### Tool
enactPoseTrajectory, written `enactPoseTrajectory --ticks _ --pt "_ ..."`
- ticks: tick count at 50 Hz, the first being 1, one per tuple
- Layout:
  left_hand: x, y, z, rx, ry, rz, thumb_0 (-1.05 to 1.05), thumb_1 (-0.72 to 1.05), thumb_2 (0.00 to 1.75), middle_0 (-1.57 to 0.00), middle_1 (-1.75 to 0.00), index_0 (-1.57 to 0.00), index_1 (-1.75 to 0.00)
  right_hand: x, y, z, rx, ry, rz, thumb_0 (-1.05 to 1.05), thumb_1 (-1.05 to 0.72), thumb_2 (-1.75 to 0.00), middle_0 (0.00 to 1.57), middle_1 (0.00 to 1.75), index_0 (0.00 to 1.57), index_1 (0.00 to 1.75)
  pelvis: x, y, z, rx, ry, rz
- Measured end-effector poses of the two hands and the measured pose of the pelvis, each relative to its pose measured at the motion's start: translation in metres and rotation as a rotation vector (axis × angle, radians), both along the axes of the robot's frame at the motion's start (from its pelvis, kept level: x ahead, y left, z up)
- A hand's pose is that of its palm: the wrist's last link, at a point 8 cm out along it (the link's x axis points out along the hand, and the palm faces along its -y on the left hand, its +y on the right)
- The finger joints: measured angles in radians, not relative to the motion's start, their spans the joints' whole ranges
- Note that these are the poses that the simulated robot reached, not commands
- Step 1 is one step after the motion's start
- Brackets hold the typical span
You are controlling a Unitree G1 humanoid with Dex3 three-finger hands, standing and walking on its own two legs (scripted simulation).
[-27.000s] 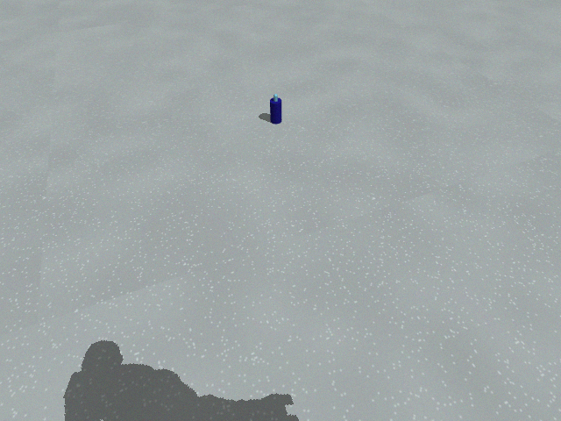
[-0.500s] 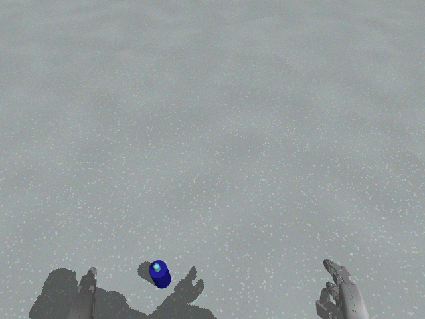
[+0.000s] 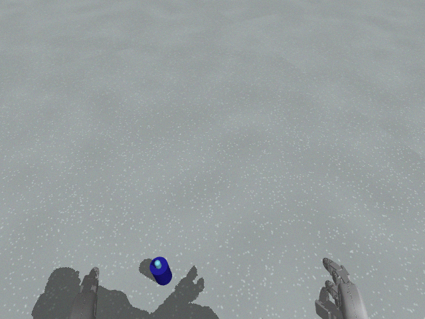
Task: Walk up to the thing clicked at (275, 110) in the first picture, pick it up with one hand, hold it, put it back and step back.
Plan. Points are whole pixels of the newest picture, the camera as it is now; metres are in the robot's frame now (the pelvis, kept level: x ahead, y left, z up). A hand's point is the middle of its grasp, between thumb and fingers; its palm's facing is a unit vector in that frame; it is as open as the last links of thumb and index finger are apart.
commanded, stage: home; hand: left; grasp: from the side
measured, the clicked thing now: (160, 269) +0.43 +0.22 -0.63
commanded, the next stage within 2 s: stand in 0.60 s
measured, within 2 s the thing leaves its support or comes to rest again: neither
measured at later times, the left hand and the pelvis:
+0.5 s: hand (116, 311) +0.18 +0.18 -0.06, palm faces +0.10 -0.95 -0.29, open 17.3 cm; pelvis +0.01 +0.00 +0.00, yaw +0 degrees
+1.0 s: hand (116, 312) +0.17 +0.19 -0.06, palm faces +0.10 -0.95 -0.29, open 12.8 cm; pelvis +0.01 +0.01 +0.00, yaw +0 degrees
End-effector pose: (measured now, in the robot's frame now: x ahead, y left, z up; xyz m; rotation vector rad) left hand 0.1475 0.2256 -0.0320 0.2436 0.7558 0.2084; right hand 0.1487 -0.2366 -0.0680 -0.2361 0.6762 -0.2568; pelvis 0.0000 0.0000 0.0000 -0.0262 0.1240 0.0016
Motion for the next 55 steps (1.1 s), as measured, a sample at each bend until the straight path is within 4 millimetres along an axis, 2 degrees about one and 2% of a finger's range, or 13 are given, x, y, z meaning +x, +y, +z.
enactPoseTrajectory --ticks 39,45,50,55 --pt "0.011 0.006 0.001 -0.003 -0.005 0.003 -0.01 -0.48 0.10 -0.08 -0.09 -0.08 -0.08 0.009 0.005 0.000 -0.004 0.009 -0.002 0.02 -0.90 -0.90 0.20 0.30 0.21 0.30 0.011 0.005 0.001 -0.005 0.003 -0.001" --pt "0.009 0.006 0.000 -0.003 -0.001 0.001 -0.01 -0.25 0.33 -0.15 -0.20 -0.15 -0.20 0.007 0.005 0.001 -0.004 0.006 -0.002 0.02 -0.90 -0.90 0.20 0.30 0.21 0.30 0.009 0.005 0.001 -0.005 0.001 -0.002" --pt "0.006 0.006 0.000 -0.003 0.002 0.001 -0.01 0.06 0.60 -0.19 -0.26 -0.18 -0.26 0.005 0.005 0.001 -0.005 0.008 -0.002 0.02 -0.90 -0.90 0.20 0.30 0.21 0.30 0.007 0.005 0.001 -0.005 0.000 -0.001" --pt "0.005 0.006 0.000 -0.004 0.000 0.000 0.00 0.43 0.78 -0.20 -0.29 -0.20 -0.28 0.003 0.005 0.001 -0.006 0.007 -0.003 0.02 -0.90 -0.90 0.20 0.30 0.21 0.30 0.005 0.005 0.001 -0.005 -0.001 -0.001"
